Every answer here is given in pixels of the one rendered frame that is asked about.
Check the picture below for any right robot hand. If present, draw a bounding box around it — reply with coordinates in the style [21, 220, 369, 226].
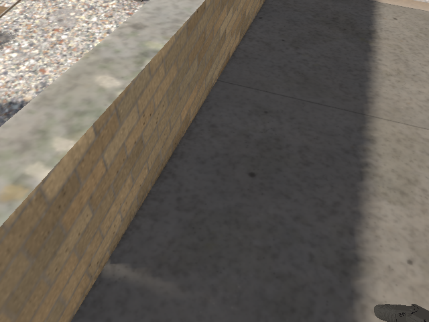
[374, 304, 429, 322]

